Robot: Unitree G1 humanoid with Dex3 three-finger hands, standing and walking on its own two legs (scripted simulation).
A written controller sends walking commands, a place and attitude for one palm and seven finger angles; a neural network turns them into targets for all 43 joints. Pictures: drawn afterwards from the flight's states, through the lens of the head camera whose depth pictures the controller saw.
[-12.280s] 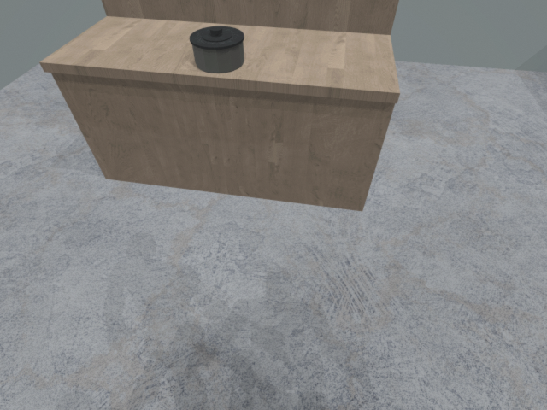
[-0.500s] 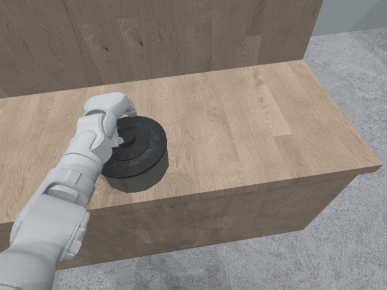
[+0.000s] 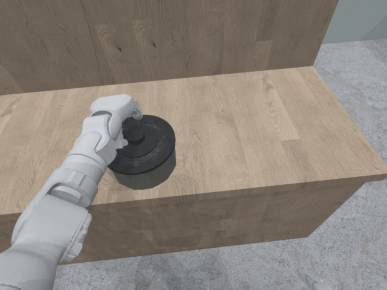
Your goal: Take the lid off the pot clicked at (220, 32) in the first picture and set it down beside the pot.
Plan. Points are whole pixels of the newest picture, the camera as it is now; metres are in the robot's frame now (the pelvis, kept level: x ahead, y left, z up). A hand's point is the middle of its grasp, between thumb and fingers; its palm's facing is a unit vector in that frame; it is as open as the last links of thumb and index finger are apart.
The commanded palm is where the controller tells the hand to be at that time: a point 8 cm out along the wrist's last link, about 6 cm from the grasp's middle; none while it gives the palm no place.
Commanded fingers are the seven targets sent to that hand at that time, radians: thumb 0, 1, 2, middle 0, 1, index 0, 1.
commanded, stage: move the open hand above the knob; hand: left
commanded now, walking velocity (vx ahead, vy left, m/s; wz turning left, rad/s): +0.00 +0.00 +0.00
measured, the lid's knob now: (135, 136) +0.49 +0.16 +0.01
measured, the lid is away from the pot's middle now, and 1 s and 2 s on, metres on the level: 0.00 0.00 0.00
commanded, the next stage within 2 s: lower the open fingers around the knob in 0.02 s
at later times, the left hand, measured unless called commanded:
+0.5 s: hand (130, 133) +0.45 +0.16 +0.06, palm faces -0.33 -0.08 -0.94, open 10.1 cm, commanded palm +0.44 +0.16 +0.12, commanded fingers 0.00 -0.26 1.35 -0.82 -0.08 -0.82 -0.08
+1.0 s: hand (134, 138) +0.46 +0.15 +0.04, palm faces -0.35 -0.08 -0.93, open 10.1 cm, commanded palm +0.45 +0.16 +0.10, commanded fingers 0.00 -0.26 1.35 -0.82 -0.08 -0.82 -0.08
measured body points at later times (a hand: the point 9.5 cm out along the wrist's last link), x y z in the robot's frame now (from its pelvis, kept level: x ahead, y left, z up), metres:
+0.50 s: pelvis +0.00 +0.00 +0.00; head +0.05 -0.03 +0.45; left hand +0.46 +0.16 +0.11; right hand +0.08 -0.26 -0.14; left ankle -0.01 +0.10 -0.74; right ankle -0.02 -0.14 -0.74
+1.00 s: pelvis +0.00 -0.01 +0.00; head +0.05 -0.03 +0.44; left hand +0.47 +0.15 +0.09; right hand +0.07 -0.27 -0.14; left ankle -0.01 +0.10 -0.74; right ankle -0.02 -0.14 -0.74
